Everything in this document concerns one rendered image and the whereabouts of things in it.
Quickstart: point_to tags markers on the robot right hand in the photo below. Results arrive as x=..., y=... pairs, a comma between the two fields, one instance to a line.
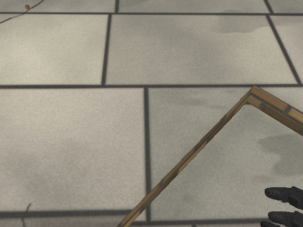
x=292, y=195

